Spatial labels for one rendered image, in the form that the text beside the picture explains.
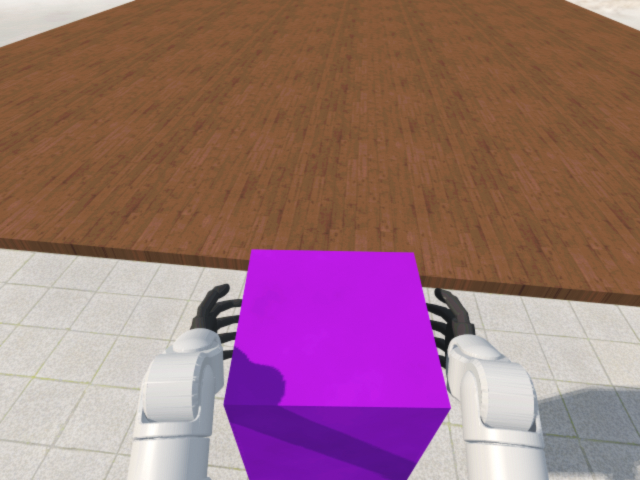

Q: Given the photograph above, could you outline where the left robot forearm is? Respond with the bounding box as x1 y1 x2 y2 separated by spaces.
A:
127 328 224 480

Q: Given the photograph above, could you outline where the left robot hand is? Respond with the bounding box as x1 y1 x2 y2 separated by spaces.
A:
190 284 242 360

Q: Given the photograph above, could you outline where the carton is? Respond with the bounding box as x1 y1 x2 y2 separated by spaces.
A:
223 249 451 480

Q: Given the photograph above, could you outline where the right robot forearm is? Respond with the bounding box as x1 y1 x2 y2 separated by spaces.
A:
446 334 549 480

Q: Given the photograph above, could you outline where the right robot hand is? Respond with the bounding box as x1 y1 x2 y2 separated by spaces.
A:
426 288 476 369

